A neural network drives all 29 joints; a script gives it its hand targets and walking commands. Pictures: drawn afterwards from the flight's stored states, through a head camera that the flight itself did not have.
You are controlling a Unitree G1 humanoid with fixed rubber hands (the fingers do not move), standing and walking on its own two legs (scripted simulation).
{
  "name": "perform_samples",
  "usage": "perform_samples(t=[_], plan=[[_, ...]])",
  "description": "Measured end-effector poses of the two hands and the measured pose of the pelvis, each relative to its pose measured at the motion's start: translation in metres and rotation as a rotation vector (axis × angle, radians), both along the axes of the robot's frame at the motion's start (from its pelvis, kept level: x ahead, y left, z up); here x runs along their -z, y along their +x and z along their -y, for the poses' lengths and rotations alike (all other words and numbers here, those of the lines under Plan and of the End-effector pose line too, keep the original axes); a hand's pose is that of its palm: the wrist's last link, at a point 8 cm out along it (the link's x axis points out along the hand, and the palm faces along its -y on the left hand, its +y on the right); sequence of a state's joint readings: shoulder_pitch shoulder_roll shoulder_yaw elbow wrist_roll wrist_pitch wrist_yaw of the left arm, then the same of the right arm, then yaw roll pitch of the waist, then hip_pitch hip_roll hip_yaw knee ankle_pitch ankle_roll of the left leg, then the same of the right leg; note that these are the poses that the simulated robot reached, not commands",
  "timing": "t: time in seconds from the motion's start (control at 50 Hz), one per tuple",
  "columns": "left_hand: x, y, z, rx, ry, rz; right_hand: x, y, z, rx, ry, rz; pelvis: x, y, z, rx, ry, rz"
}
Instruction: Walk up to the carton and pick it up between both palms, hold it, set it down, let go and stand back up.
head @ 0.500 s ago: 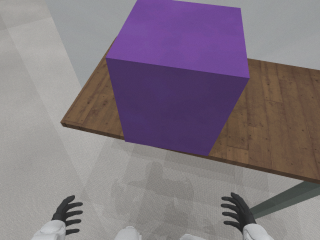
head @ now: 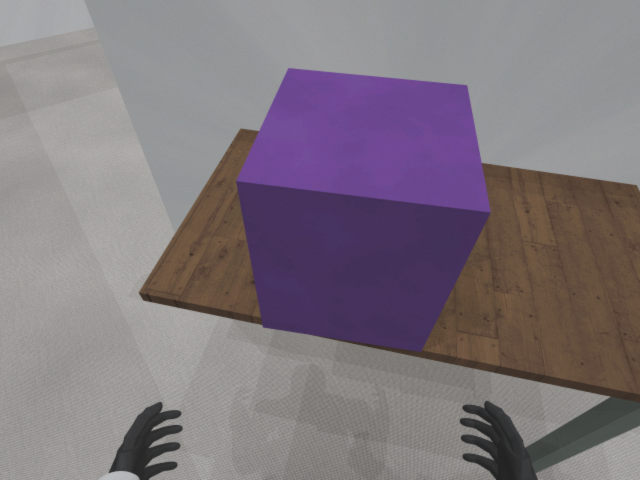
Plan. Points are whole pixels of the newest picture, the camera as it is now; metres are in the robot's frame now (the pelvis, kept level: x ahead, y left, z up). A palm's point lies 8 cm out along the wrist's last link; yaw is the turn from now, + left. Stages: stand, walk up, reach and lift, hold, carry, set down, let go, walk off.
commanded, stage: reach and lift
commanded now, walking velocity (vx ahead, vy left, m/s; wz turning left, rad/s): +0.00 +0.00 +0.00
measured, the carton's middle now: (357, 215) +0.45 +0.01 +0.08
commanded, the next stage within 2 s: none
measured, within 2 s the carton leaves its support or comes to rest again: neither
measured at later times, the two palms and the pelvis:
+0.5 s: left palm (133, 431) +0.17 +0.26 -0.02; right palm (527, 451) +0.18 -0.19 +0.00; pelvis +0.02 +0.03 +0.01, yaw -1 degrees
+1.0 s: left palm (135, 385) +0.21 +0.25 +0.04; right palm (537, 420) +0.20 -0.18 +0.05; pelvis +0.01 +0.04 +0.01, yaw -2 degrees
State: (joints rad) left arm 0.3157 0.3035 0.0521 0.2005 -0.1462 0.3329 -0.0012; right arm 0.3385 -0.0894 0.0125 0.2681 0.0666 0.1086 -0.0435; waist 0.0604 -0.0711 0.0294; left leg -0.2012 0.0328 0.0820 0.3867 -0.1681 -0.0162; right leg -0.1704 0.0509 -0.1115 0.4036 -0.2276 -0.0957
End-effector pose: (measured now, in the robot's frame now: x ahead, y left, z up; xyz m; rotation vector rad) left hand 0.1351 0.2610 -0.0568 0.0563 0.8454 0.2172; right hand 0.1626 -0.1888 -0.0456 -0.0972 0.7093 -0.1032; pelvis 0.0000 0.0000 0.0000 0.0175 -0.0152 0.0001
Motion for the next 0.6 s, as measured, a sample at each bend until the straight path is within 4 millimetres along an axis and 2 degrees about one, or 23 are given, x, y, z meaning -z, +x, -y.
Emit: perform_samples(t=[0.18,0.34,0.6], plan=[[-0.015,0.018,0.002,0.044,-0.011,0.093,-0.017,0.016,-0.001,0.009,0.006,0.089,-0.004,0.012,-0.016,0.011,-0.010,0.014],[-0.023,0.025,0.002,0.062,-0.013,0.188,-0.030,0.016,0.003,0.024,0.001,0.141,-0.006,0.020,-0.025,0.014,-0.016,0.008],[-0.050,0.041,0.003,0.107,-0.013,0.336,-0.053,0.015,0.001,0.053,0.028,0.252,-0.006,0.022,-0.033,0.025,-0.021,0.020]])
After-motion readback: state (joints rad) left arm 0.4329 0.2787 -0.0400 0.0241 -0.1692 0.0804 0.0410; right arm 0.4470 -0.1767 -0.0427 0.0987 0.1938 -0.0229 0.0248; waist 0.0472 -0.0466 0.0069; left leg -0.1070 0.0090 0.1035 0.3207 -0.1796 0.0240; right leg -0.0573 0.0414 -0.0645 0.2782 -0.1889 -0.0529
